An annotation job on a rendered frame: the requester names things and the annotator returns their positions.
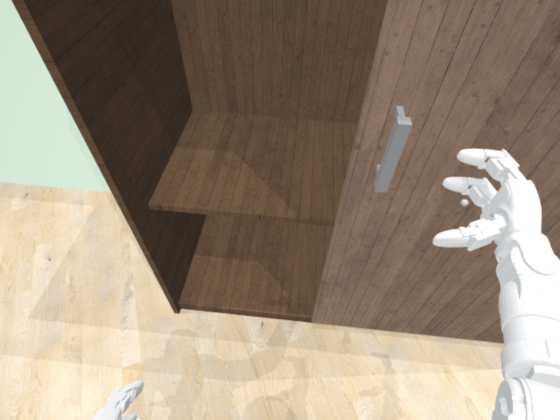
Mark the left robot hand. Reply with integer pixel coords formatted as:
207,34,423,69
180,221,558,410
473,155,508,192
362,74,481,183
92,380,144,420

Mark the wardrobe door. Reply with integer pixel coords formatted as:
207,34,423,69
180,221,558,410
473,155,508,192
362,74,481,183
311,0,560,343

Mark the right robot forearm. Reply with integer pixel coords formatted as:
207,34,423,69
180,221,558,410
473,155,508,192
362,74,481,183
494,231,560,388

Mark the right robot hand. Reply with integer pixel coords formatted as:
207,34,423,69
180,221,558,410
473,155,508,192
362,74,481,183
432,149,542,251

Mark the handle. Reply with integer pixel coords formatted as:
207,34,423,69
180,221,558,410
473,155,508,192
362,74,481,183
374,106,412,193

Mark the right robot upper arm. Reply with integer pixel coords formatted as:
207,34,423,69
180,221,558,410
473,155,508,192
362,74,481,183
492,377,560,420

